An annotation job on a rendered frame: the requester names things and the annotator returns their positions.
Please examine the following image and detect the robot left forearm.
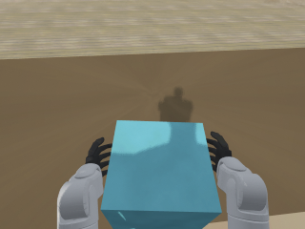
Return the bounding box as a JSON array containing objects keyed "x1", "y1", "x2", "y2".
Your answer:
[{"x1": 57, "y1": 163, "x2": 104, "y2": 229}]

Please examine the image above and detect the right robot hand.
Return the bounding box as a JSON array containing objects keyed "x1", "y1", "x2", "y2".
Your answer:
[{"x1": 206, "y1": 131, "x2": 232, "y2": 173}]

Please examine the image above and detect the carton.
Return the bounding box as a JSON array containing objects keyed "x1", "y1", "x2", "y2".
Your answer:
[{"x1": 100, "y1": 120, "x2": 222, "y2": 229}]

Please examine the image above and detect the left robot hand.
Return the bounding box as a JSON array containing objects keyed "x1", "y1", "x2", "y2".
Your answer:
[{"x1": 85, "y1": 137, "x2": 112, "y2": 177}]

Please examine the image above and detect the robot right forearm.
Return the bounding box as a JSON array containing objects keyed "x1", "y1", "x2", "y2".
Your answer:
[{"x1": 216, "y1": 156, "x2": 270, "y2": 229}]

